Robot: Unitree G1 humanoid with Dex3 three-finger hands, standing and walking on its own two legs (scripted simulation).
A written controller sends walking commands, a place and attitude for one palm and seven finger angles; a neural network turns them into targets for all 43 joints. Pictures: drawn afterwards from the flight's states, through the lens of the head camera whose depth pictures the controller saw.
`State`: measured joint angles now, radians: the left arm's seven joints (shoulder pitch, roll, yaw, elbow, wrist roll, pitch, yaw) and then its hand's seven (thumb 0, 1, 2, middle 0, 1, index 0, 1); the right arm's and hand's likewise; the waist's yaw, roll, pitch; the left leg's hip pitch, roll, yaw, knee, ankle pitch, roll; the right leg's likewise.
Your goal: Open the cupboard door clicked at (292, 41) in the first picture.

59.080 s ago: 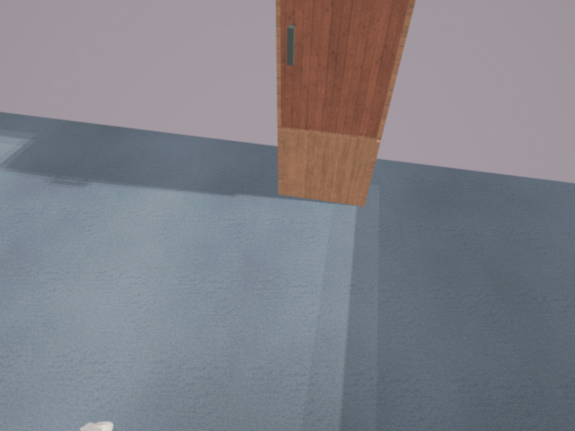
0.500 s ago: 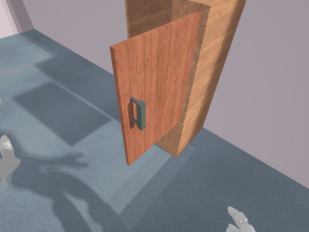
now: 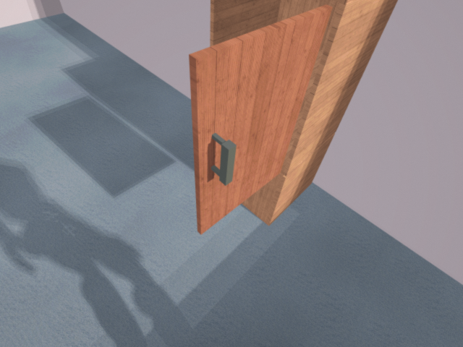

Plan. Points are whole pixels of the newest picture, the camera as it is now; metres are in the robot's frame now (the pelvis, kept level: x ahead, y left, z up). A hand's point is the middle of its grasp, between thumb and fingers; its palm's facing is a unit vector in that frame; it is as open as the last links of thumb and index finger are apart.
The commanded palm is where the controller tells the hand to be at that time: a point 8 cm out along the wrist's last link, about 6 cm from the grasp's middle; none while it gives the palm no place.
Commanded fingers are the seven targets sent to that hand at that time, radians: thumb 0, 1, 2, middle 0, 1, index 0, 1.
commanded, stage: let the arm hang, fingers relaxed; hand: left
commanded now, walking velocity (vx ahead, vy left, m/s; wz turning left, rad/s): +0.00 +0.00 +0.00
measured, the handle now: (221, 159) +0.50 +0.06 +0.00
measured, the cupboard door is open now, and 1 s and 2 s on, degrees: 87 87 87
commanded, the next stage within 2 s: look to check the result in 0.72 s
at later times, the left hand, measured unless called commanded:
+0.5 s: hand out of the picture -0.01 +0.17 -0.17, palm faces +0.03 -0.99 -0.17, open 7.4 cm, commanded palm none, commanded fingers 0.00 0.90 0.90 -0.20 -0.30 -0.20 -0.30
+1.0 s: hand out of the picture +0.00 +0.16 -0.17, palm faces +0.03 -0.98 -0.18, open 7.4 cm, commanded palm none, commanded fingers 0.00 0.90 0.90 -0.20 -0.30 -0.20 -0.30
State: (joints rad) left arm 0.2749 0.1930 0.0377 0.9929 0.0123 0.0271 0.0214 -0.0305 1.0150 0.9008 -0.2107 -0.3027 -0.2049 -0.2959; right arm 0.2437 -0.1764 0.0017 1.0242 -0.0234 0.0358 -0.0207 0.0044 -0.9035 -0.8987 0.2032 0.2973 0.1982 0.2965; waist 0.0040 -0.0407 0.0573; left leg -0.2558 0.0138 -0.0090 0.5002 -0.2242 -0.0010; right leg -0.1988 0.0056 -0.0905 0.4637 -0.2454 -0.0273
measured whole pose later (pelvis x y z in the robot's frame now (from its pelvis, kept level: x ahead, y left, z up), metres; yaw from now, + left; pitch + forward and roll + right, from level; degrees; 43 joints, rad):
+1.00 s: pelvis +0.01 +0.00 +0.01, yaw -2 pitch -2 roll +0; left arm 0.30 0.11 0.02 1.16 0.01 -0.01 0.03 0.00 0.91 0.90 -0.20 -0.30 -0.20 -0.30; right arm 0.30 -0.12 0.00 1.15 -0.02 0.01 -0.04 0.00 -0.90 -0.90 0.20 0.30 0.20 0.30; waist 0.00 0.02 0.04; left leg -0.17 0.00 0.03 0.41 -0.20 0.01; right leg -0.15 -0.01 -0.06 0.42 -0.24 -0.02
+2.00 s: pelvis +0.03 -0.02 +0.01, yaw -1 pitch -1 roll +0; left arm 0.29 0.11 0.02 1.16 0.00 -0.02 0.03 0.00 0.91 0.90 -0.20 -0.30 -0.20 -0.30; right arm 0.29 -0.12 0.00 1.16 -0.02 0.01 -0.04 0.00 -0.90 -0.90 0.20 0.30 0.20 0.30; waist 0.00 0.02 0.05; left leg -0.14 0.03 0.01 0.39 -0.22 -0.03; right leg -0.12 0.02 -0.07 0.39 -0.26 -0.05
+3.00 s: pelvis +0.05 -0.02 +0.01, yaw -1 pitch -1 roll +0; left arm 0.29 0.13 0.02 1.15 0.00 -0.02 0.03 0.00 0.91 0.90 -0.20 -0.30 -0.20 -0.30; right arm 0.28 -0.14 0.00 1.16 -0.01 0.00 -0.05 0.00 -0.90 -0.90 0.20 0.30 0.20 0.30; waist 0.00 0.01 0.04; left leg -0.11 0.03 0.01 0.37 -0.23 -0.03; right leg -0.08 0.02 -0.07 0.37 -0.27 -0.05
